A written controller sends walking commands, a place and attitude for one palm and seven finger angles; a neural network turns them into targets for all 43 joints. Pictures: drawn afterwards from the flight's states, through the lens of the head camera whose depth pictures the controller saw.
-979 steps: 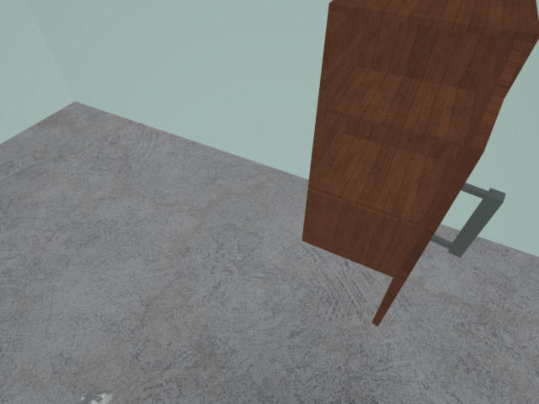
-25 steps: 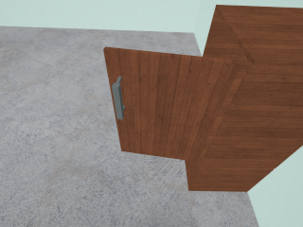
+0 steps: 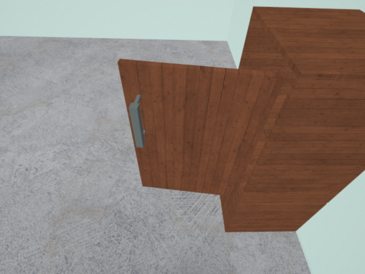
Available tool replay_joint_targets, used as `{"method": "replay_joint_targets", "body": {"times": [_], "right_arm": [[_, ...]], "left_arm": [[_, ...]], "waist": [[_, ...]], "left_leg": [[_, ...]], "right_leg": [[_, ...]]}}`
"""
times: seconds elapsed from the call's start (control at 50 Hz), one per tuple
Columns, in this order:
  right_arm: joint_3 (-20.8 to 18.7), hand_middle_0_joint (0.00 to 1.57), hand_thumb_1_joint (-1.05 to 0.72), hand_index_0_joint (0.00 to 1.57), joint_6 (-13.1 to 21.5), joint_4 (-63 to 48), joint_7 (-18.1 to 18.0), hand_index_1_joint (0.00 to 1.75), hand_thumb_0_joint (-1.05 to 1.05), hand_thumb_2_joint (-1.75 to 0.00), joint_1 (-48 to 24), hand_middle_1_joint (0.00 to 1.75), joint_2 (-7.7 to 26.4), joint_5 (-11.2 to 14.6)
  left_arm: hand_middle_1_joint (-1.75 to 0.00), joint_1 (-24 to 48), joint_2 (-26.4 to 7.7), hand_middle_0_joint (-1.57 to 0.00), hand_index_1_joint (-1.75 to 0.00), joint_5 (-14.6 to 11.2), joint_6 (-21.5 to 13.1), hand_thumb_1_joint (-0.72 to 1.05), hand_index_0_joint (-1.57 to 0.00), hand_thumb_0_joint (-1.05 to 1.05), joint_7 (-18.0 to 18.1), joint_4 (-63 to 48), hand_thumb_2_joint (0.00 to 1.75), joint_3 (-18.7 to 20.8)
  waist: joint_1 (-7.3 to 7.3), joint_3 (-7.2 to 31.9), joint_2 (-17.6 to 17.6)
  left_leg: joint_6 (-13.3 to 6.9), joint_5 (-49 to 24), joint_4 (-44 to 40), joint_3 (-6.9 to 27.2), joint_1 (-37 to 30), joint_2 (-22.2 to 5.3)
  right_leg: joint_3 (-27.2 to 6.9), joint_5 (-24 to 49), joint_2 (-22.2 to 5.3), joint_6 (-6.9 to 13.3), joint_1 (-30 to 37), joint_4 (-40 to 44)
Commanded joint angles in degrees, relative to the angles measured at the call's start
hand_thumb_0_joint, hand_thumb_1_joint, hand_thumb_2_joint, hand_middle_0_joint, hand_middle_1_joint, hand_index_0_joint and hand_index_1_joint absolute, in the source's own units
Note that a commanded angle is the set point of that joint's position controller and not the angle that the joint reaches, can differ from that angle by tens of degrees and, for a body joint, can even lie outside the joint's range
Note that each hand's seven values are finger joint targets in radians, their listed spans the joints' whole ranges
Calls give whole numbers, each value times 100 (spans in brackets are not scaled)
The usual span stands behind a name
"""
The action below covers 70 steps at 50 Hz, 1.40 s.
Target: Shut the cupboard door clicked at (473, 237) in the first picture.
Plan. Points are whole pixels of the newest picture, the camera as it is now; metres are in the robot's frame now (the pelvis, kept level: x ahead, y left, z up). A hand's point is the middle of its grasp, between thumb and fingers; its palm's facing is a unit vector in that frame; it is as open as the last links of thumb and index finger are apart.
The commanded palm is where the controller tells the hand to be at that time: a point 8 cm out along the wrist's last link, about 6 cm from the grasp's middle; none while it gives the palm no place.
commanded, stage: shuffle to correct the standing spot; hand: left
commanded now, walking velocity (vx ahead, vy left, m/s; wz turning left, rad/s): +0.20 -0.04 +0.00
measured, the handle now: (139, 122) +0.50 +0.17 +0.03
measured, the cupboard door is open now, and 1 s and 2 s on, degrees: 82 82 82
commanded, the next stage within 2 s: come to a stop and stand still in 0.04 s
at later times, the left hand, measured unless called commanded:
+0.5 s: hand out of the picture +0.07 +0.19 -0.18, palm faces +0.04 -0.98 -0.19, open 7.3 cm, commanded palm none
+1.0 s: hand out of the picture +0.12 +0.22 -0.15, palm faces +0.00 -0.96 -0.28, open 7.4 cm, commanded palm none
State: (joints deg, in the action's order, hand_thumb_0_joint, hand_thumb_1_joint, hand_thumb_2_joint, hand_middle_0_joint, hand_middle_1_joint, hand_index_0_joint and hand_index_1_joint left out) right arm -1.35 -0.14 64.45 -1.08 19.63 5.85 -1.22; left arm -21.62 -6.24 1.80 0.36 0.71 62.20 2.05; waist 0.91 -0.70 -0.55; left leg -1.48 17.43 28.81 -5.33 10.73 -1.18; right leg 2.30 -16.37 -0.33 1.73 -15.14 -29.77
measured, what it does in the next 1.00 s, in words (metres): stands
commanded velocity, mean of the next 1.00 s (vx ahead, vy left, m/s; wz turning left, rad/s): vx -0.04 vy -0.02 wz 0.00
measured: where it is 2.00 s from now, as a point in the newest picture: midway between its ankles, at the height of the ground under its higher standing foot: outside the picture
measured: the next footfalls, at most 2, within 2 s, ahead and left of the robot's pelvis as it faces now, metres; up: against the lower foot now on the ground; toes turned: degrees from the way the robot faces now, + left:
none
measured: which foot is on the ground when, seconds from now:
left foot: down 0.00-1.00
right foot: down 0.00-1.00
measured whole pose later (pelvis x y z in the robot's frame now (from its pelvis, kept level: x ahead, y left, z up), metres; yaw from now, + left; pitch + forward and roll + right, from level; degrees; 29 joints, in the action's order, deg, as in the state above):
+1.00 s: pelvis +0.01 +0.01 +0.00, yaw -1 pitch -3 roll -1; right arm -3.0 0.8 54.1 0.0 7.6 16.8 -1.5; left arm -10.6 -15.8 1.4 -0.4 0.6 53.0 1.4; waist -0.2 -1.3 -0.7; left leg -1.2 14.5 30.5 -1.5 13.2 -0.2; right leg 3.8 -12.7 -0.4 0.9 -13.0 -28.6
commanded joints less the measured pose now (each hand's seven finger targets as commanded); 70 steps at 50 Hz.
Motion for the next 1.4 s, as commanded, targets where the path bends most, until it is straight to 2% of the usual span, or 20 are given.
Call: {"method": "replay_joint_targets", "body": {"times": [0.0, 0.1, 0.16, 0.22, 0.26, 0.34, 0.4, 0.48, 0.56, 0.58, 0.6, 0.62, 0.64, 0.66, 0.7, 0.76, 0.8, 0.84, 1.1, 1.38], "right_arm": [[-104, 20, -90, 20, 143, -334, -60, 30, 0, -90, 238, 30, 554, -16], [-14, 20, -90, 20, 247, -384, -30, 30, 0, -90, 206, 30, 260, 7], [70, 20, -90, 20, 332, -230, -67, 30, 0, -90, 424, 30, 178, 45], [31, 20, -90, 20, 361, 93, -222, 30, 0, -90, 798, 30, 612, 42], [41, 20, -90, 20, 295, 11, -280, 30, 0, -90, 567, 30, 632, 69], [-73, 20, -90, 20, 177, -174, -332, 30, 0, -90, 345, 30, 576, 114], [-159, 20, -90, 20, 128, -201, -320, 30, 0, -90, 338, 30, 597, 74], [-245, 20, -90, 20, 88, -320, -300, 30, 0, -90, 244, 30, 811, -12], [-272, 20, -90, 20, 75, -429, -280, 30, 0, -90, 99, 30, 935, -11], [-275, 20, -90, 20, 88, -463, -258, 30, 0, -90, 64, 30, 892, 32], [-295, 20, -90, 20, 182, -980, -159, 30, 0, -90, -171, 30, 1463, 90], [-398, 20, -90, 20, 275, -1152, -128, 30, 0, -90, -351, 30, 1147, 125], [-372, 20, -90, 20, 221, -1191, -124, 30, 0, -90, -563, 30, 861, 110], [-359, 20, -90, 20, 139, -1285, -132, 30, 0, -90, -783, 30, 909, 106], [-330, 20, -90, 20, 60, -1302, -75, 30, 0, -90, -946, 30, 793, 69], [-440, 20, -90, 20, 97, -1242, -61, 30, 0, -90, -586, 30, 1317, 32], [-436, 20, -90, 20, 165, -1309, -20, 30, 0, -90, -778, 30, 1667, -23], [-405, 20, -90, 20, 172, -1373, 15, 30, 0, -90, -1096, 30, 1816, -36], [-216, 20, -90, 20, 185, -1258, 119, 30, 0, -90, -1397, 30, 2234, -35], [-85, 20, -90, 20, 238, -584, 118, 30, 0, -90, -1287, 30, 2248, 48]], "left_arm": [[-30, -483, -415, -20, -30, -24, -127, 90, -20, 0, -16, -240, 90, 127], [-30, -823, -730, -20, -30, -74, -206, 90, -20, 0, 42, -97, 90, 212], [-30, -420, -539, -20, -30, -80, -220, 90, -20, 0, 65, -152, 90, 159], [-30, -310, -224, -20, -30, -80, -210, 90, -20, 0, 128, -151, 90, 34], [-30, -434, -315, -20, -30, -110, -176, 90, -20, 0, 172, -58, 90, 36], [-30, -389, -596, -20, -30, -100, -111, 90, -20, 0, 219, -72, 90, 101], [-30, -7, -561, -20, -30, -73, -26, 90, -20, 0, 213, -297, 90, 112], [-30, 413, -460, -20, -30, -57, 81, 90, -20, 0, 166, -610, 90, 180], [-30, 225, -523, -20, -30, -33, 21, 90, -20, 0, 133, -734, 90, 210], [-30, -31, -716, -20, -30, -33, -34, 90, -20, 0, 154, -622, 90, 234], [-30, -277, -1901, -20, -30, -40, -104, 90, -20, 0, 210, -868, 90, 138], [-30, -136, -1364, -20, -30, -41, -21, 90, -20, 0, 244, -1021, 90, 226], [-30, 46, -1224, -20, -30, -23, -75, 90, -20, 0, 287, -1048, 90, 235], [-30, 205, -1338, -20, -30, 4, -111, 90, -20, 0, 313, -1165, 90, 213], [-30, 460, -1442, -20, -30, 22, -117, 90, -20, 0, 276, -1345, 90, 182], [-30, 1127, -1858, -20, -30, -52, -129, 90, -20, 0, 197, -1563, 90, 247], [-30, 1184, -1780, -20, -30, -61, -158, 90, -20, 0, 156, -1567, 90, 219], [-30, 1237, -1882, -20, -30, -41, -170, 90, -20, 0, 121, -1495, 90, 238], [-30, 1295, -2170, -20, -30, -69, -201, 90, -20, 0, -22, -1110, 90, 77], [-30, 1117, -2213, -20, -30, -126, -240, 90, -20, 0, 16, -547, 90, -61]], "waist": [[36, -792, -105], [73, -451, -881], [-169, -389, -468], [-131, -148, 1299], [-24, -127, 950], [-43, -138, 203], [-124, -170, 236], [-160, -340, 697], [43, 149, 666], [125, 519, 569], [100, 916, -21], [76, 1129, -1465], [118, 1390, -1860], [124, 1202, -1361], [14, 563, -156], [-353, 15, -171], [-218, -284, -38], [-175, -627, 320], [-107, -54, 137], [-78, 268, -62]], "left_leg": [[-226, 1596, -719, 640, 957, -486], [-48, 661, 676, -83, 1064, 42], [-9, -278, -283, 124, 95, -104], [-334, -5147, -325, 768, -867, -1177], [-238, -6454, 7, 605, -961, -1065], [11, -4664, 130, 318, -449, -633], [-112, -4784, -118, 389, -635, -800], [-646, -5533, -341, 887, -974, -1399], [-460, -6011, 307, 697, -1198, -1160], [-249, -5374, 785, 456, -806, -855], [36, -4465, 1132, 516, 40, -383], [107, -1442, 1419, 170, 675, -165], [100, 591, 1616, 294, 1177, 114], [76, 984, 1621, 488, 1300, 48], [72, 799, 1161, 387, 998, 61], [-36, -691, 279, 527, 46, -53], [-255, -685, -247, 1033, 291, -509], [-258, -109, -475, 1186, 749, -434], [-145, 496, -1112, 1224, 566, -401], [-104, -772, -1015, 1107, 157, -480]], "right_leg": [[-865, -1322, -363, 337, -192, 674], [-1941, -1510, -1128, 823, 289, 1395], [-1250, 650, -832, 661, -104, 676], [-26, 1118, -157, 49, -215, -415], [-91, 1210, -202, 14, 71, -50], [-305, 4062, -611, 22, 539, -270], [-177, 3032, -494, -64, 142, -497], [30, -406, -163, -113, -639, -844], [198, 652, -115, -35, -120, 37], [-22, 2663, -366, 13, 629, 149], [-76, 4003, -475, 69, 1900, 251], [-641, 4941, -1047, 299, 1932, -64], [-1178, 5933, -1432, 756, 2448, -156], [-1126, 5829, -1547, 898, 2372, -95], [-1039, 4455, -1356, 862, 1416, 86], [-804, 1572, -919, 479, -155, 344], [-594, 140, -505, 200, -377, 580], [-728, -403, -483, 172, -330, 713], [-711, -635, -642, 72, 168, 1127], [-674, 354, -773, 38, 530, 1104]]}}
